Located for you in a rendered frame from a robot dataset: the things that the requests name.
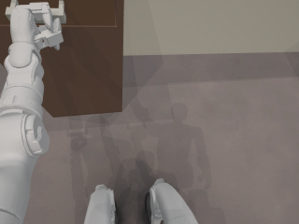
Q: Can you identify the robot left upper arm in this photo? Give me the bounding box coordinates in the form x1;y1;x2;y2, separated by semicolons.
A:
0;113;50;224

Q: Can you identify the left robot hand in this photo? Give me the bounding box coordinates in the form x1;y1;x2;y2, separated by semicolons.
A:
10;2;64;52

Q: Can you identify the handle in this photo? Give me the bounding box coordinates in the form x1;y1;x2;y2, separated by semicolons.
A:
5;0;66;24

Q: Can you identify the robot right shin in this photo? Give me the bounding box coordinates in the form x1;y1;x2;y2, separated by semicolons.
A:
150;178;164;224

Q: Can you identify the cabinet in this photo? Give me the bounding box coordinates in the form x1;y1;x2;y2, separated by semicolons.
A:
0;0;124;118

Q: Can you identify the robot right thigh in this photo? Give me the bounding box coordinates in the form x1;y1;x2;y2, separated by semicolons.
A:
149;182;198;224

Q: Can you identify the drawer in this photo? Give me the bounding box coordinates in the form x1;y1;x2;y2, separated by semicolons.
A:
0;0;116;26

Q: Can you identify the left robot forearm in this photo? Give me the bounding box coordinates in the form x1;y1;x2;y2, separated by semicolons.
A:
0;42;44;120

